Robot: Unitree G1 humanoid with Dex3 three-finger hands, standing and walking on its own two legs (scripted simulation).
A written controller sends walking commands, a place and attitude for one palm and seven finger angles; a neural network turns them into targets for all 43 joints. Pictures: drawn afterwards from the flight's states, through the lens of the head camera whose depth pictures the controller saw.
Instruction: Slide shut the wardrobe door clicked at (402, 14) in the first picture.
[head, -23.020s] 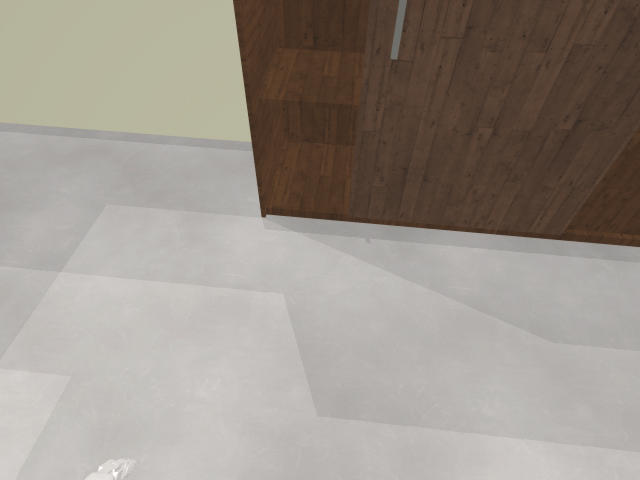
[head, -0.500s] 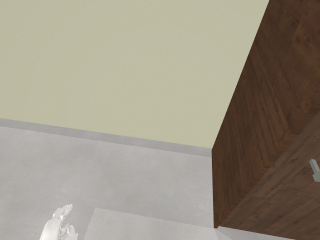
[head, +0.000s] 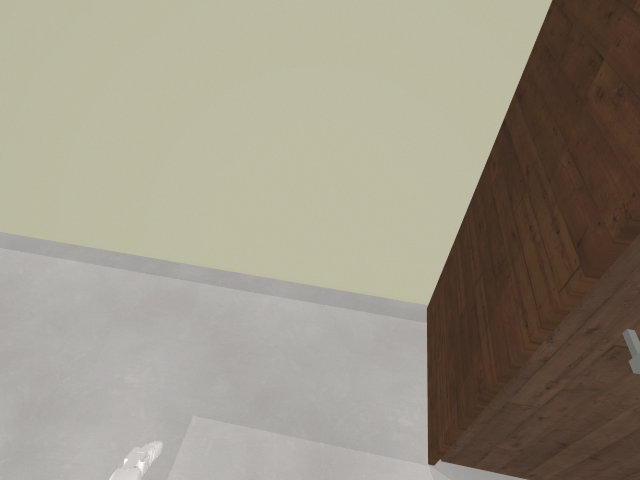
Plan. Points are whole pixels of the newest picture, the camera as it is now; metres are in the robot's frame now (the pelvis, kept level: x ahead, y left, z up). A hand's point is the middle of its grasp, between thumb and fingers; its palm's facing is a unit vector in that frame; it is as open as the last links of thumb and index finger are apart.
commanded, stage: stop walking and hold the door there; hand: right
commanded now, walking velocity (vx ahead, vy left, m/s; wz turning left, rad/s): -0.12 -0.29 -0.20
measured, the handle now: out of the picture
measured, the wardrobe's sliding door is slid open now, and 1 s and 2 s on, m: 0.00 0.01 0.01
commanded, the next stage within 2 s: loosen the grip on the handle in 1.82 s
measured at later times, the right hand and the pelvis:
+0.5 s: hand out of the picture +0.29 -0.40 +0.10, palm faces +0.54 +0.79 -0.29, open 5.3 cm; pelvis -0.04 -0.07 -0.02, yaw -4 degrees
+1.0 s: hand out of the picture +0.29 -0.40 +0.10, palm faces +0.29 +0.94 -0.17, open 5.2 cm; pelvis -0.07 -0.19 -0.01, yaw -5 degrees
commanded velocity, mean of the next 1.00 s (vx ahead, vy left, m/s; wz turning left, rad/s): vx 0.05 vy -0.14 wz -0.08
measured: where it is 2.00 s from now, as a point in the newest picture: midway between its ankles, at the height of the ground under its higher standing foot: outside the picture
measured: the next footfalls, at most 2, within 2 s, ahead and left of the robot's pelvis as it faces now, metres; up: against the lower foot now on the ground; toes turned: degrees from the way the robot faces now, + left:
right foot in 0.68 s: +0.00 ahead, -0.29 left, +0.00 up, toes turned -9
left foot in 0.88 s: -0.01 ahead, -0.09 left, +0.00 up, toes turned +0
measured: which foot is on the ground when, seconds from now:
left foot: down 0.00-0.68, up 0.70-0.86, down 0.88-1.00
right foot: down 0.00-0.44, up 0.46-0.66, down 0.68-1.00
